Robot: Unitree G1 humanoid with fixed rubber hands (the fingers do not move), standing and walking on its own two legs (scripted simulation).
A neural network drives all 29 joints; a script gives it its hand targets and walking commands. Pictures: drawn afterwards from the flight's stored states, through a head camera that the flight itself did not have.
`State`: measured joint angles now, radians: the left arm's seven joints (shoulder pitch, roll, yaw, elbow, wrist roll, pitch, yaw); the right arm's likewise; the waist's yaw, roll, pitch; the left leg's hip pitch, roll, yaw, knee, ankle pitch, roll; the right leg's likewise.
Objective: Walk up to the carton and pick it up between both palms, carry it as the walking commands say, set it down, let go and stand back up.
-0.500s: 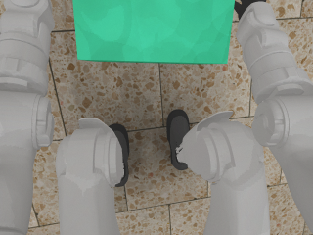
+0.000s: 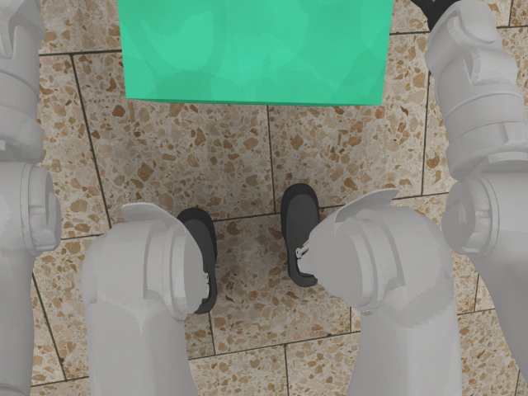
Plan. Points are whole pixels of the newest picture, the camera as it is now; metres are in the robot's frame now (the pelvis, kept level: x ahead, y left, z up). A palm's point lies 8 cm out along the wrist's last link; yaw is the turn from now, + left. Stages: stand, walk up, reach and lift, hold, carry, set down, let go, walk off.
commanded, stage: set down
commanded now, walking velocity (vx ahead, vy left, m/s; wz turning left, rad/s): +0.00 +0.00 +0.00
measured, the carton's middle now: (253, 2) +0.55 -0.01 -0.25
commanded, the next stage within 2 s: let go in 1.26 s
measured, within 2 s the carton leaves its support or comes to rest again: neither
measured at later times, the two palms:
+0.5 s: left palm out of the picture +0.57 +0.25 +0.00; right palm out of the picture +0.52 -0.22 -0.01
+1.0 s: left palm out of the picture +0.57 +0.26 +0.16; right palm out of the picture +0.51 -0.22 +0.15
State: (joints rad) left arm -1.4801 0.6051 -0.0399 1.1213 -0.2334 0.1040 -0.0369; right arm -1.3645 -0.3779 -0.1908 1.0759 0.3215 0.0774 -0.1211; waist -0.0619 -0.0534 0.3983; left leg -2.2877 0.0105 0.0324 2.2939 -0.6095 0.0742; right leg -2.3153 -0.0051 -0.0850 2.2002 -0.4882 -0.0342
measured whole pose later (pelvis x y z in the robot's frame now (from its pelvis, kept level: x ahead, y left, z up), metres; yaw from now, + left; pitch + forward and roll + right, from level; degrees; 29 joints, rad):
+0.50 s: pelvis +0.00 +0.00 +0.09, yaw +0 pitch +42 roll -3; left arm -1.39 0.62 0.09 1.04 -0.16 0.21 -0.12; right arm -1.18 -0.28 -0.31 0.79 0.19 0.23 -0.11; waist -0.09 -0.01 0.13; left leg -2.13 -0.01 0.02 1.97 -0.57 0.06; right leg -2.15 0.02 -0.06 1.89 -0.47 -0.02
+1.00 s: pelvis +0.03 +0.00 +0.23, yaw +1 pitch +44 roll -3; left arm -1.25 0.58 0.16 1.00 -0.08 0.23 -0.19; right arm -1.01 -0.21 -0.38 0.70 0.10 0.26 -0.06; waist -0.10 0.00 -0.04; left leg -1.78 -0.04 0.00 1.47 -0.46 0.04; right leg -1.79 0.02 -0.04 1.40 -0.38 -0.01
